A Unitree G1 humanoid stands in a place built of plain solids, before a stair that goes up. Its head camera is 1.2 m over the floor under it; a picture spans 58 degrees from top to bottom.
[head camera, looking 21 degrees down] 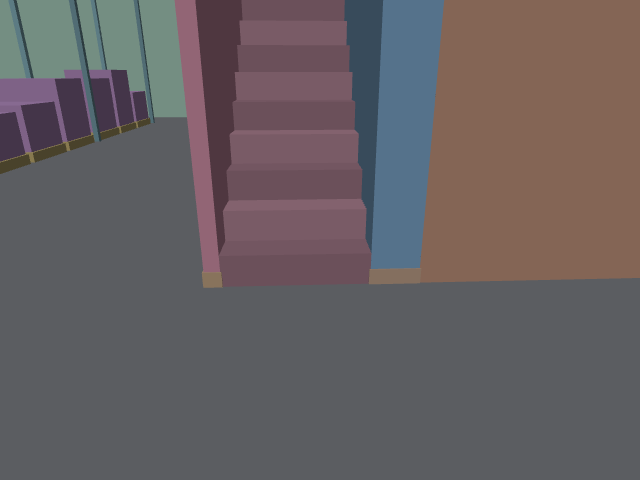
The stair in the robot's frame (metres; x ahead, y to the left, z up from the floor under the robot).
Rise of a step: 0.20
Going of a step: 0.24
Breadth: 0.90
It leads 3 degrees to the left of straight ahead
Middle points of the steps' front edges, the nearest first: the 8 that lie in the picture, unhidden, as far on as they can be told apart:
2.36 0.14 0.20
2.60 0.16 0.40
2.84 0.17 0.61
3.08 0.18 0.81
3.32 0.19 1.01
3.56 0.20 1.21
3.80 0.21 1.42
4.04 0.22 1.62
